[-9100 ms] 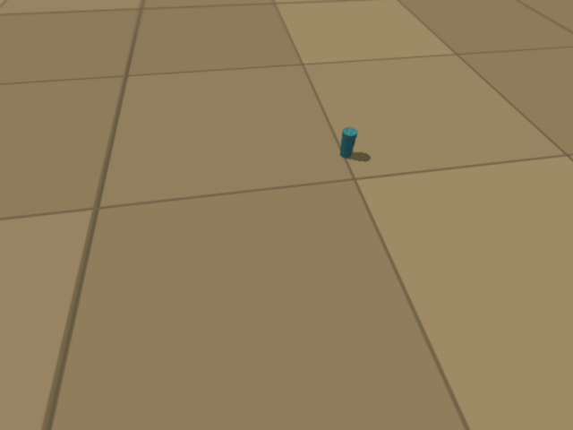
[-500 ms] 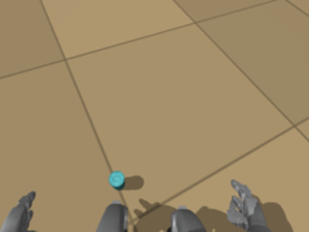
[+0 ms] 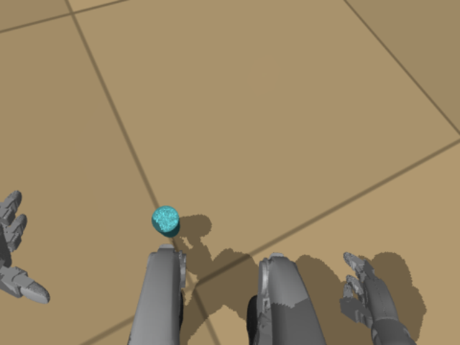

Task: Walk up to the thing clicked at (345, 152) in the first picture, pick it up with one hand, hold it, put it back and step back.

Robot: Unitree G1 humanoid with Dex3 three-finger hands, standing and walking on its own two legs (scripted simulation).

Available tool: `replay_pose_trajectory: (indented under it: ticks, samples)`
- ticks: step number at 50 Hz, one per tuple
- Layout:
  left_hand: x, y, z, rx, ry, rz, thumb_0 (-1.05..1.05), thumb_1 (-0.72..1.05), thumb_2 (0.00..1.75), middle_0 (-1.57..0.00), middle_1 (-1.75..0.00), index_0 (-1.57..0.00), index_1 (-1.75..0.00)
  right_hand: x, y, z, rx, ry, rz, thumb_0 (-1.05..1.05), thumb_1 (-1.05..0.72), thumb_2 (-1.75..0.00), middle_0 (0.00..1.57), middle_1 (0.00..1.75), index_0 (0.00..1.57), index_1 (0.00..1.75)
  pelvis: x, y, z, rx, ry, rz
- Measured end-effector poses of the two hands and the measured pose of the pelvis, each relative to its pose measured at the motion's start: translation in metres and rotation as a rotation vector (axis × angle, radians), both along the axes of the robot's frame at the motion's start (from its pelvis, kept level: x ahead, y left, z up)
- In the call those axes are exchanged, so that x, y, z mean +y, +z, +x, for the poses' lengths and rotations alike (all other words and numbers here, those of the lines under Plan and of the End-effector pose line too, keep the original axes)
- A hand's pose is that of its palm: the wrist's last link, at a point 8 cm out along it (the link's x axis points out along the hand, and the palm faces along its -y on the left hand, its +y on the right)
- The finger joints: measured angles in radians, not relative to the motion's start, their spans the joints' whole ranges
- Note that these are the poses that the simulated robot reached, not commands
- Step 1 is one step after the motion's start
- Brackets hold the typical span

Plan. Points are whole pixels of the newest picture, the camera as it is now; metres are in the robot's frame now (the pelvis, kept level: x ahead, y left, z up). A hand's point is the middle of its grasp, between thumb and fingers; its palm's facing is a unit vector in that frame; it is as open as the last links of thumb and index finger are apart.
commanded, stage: go down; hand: left
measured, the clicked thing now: (168, 223) +0.38 +0.17 -0.47
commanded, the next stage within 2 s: approach in 1.76 s
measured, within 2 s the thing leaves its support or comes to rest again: neither
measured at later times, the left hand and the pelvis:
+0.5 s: hand (41, 232) +0.29 +0.35 -0.13, palm faces +0.09 -0.99 -0.14, open 17.3 cm; pelvis -0.03 +0.00 -0.09, yaw -2 degrees
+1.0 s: hand (44, 224) +0.31 +0.36 -0.15, palm faces +0.08 -0.99 -0.12, open 17.4 cm; pelvis -0.03 -0.01 -0.13, yaw -3 degrees
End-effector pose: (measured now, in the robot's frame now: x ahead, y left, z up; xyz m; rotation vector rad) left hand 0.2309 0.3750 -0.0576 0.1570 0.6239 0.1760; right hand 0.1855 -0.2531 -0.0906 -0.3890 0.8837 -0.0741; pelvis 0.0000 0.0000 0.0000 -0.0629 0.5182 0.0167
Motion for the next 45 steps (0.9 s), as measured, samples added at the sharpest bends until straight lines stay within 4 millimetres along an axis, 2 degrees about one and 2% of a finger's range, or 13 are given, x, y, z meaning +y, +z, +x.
replay_pose_trajectory:
  ticks: [8, 17, 37, 45]
  samples:
    - [0.014, -0.021, 0.009, -0.08, -0.007, -0.008, -0.01, -0.52, 0.02, -0.05, -0.02, -0.06, -0.01, -0.008, -0.041, -0.027, 0.067, -0.009, -0.014, 0.01, -0.88, -0.89, 0.21, 0.3, 0.21, 0.3, -0.003, -0.033, -0.013, 0.026, -0.007, -0.005]
    - [0.02, -0.041, 0.027, -0.151, -0.044, -0.027, -0.01, -0.48, 0.04, -0.03, -0.03, -0.05, -0.02, -0.018, -0.072, -0.043, 0.088, -0.016, -0.041, 0.01, -0.88, -0.89, 0.21, 0.3, 0.21, 0.3, -0.005, -0.064, -0.023, 0.04, -0.017, -0.011]
    - [0.032, -0.069, 0.042, -0.25, -0.068, -0.044, -0.01, -0.49, 0.08, -0.02, -0.06, -0.04, -0.05, -0.021, -0.117, -0.037, 0.074, 0.025, -0.063, 0.01, -0.88, -0.9, 0.21, 0.3, 0.21, 0.3, -0.006, -0.111, -0.029, 0.046, -0.03, -0.016]
    - [0.035, -0.077, 0.049, -0.281, -0.077, -0.049, -0.01, -0.51, 0.08, -0.02, -0.06, -0.04, -0.05, -0.021, -0.134, -0.042, 0.085, 0.042, -0.065, 0.01, -0.89, -0.9, 0.21, 0.3, 0.21, 0.3, -0.007, -0.126, -0.033, 0.04, -0.033, -0.015]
